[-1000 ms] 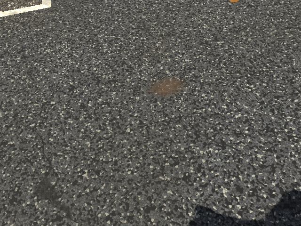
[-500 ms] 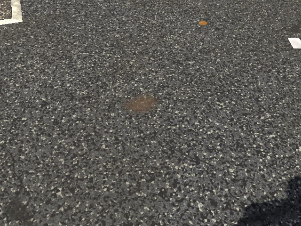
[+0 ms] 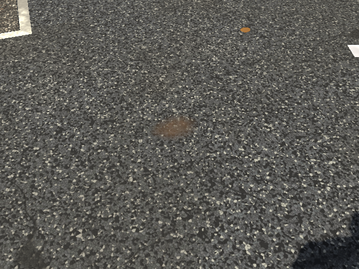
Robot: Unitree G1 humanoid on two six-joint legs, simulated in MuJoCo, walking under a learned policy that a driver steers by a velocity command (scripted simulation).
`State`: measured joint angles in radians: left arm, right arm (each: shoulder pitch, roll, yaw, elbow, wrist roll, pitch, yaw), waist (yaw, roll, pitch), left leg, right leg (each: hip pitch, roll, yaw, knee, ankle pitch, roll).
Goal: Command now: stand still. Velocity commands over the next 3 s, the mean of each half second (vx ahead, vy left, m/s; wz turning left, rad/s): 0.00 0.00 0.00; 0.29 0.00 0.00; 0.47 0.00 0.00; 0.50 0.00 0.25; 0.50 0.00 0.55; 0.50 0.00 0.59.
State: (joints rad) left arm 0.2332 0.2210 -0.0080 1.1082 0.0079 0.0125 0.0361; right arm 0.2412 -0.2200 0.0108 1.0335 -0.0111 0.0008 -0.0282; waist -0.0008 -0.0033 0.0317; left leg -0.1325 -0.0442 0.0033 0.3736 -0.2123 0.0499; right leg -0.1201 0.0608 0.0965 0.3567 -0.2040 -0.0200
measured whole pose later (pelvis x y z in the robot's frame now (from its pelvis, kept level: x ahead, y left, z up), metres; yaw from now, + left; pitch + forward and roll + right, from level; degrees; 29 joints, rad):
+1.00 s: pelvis +0.13 -0.05 +0.00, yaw +0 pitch +1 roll +0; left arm 0.39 0.17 0.03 1.08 0.02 -0.08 0.00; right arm 0.31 -0.21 -0.04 1.06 -0.04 -0.06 0.02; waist 0.00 0.04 -0.02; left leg -0.43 0.03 0.02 1.05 -0.30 0.09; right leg -0.13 0.06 -0.07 0.37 -0.26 -0.08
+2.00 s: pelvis +0.68 -0.07 -0.01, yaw +10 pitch +1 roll +0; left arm 0.11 0.20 0.05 0.88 0.03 -0.08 0.00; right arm 0.37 -0.22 -0.06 1.00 -0.01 -0.06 0.00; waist -0.05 0.03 0.06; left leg -0.34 -0.01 -0.01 1.15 -0.36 0.10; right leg -0.33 0.01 -0.13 0.49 -0.18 -0.06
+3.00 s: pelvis +1.18 +0.16 -0.03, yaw +45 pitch +2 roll +0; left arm 0.01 0.25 0.02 0.68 0.04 -0.07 0.00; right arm 0.46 -0.29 -0.08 0.87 0.00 -0.05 0.00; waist -0.09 0.00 0.04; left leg -0.04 -0.14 -0.21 0.70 -0.51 0.10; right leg -0.48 0.01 -0.02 0.57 -0.08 -0.03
